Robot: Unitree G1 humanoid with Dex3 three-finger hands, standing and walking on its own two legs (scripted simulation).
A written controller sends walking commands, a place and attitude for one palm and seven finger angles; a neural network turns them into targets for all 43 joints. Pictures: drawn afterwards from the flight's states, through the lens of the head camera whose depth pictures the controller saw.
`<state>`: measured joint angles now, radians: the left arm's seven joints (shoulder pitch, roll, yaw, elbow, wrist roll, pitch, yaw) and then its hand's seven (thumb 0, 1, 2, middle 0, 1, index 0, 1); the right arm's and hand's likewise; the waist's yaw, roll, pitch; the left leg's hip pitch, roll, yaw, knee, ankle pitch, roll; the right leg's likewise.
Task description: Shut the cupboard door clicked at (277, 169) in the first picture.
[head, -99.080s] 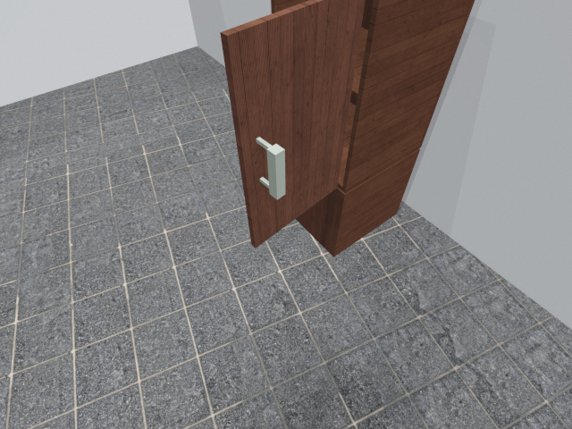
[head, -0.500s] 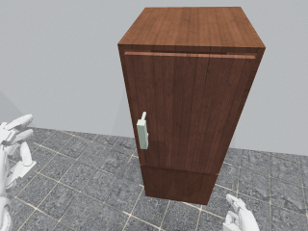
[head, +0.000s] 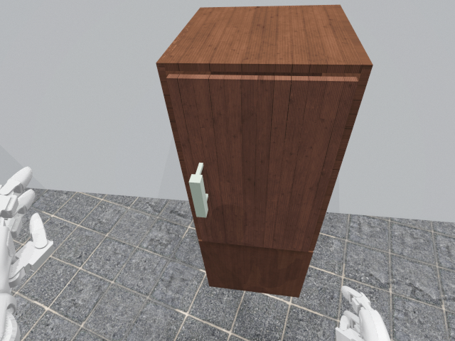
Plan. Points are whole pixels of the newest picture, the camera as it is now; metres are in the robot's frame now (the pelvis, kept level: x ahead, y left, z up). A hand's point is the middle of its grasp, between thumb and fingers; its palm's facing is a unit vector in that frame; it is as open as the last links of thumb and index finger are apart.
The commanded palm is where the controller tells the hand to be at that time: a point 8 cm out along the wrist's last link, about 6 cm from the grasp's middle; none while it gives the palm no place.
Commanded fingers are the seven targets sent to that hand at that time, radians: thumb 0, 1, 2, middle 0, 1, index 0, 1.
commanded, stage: step back with the hand held close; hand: left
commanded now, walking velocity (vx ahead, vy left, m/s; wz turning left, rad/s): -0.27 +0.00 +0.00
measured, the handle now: (201, 189) +0.48 +0.13 -0.04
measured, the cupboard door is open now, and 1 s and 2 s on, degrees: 0 0 0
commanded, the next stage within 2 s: stop stepping back and stand still in 1.32 s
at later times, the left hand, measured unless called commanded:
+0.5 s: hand (23, 266) +0.16 +0.29 +0.15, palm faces +0.37 -0.80 -0.48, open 7.4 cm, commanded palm +0.10 +0.33 +0.17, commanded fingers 0.00 0.90 0.90 -0.20 -0.30 -0.20 -0.30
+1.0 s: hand out of the picture +0.07 +0.29 +0.16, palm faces +0.46 -0.79 -0.41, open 7.4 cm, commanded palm +0.00 +0.34 +0.17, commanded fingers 0.00 0.90 0.90 -0.20 -0.30 -0.20 -0.30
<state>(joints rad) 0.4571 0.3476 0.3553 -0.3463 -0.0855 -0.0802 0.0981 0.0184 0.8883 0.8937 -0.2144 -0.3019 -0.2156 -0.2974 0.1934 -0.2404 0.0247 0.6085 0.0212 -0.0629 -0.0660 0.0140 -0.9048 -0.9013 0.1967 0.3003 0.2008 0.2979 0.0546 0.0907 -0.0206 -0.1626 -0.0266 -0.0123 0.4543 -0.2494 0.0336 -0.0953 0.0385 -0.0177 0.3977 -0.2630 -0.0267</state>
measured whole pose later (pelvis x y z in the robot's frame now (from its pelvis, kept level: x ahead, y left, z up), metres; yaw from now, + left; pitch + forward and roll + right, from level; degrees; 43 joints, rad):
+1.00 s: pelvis -0.12 +0.03 -0.02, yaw +3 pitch +0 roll -2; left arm 0.53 0.41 0.41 -0.54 -0.04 -0.23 0.17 0.02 0.89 0.89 -0.22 -0.30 -0.22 -0.30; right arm 0.22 -0.23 -0.02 0.60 0.00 -0.02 -0.06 0.01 -0.90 -0.90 0.20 0.30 0.20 0.30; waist -0.02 -0.01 0.00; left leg -0.51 -0.03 0.02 0.68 -0.32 0.02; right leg -0.41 0.02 -0.01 0.58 -0.18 0.01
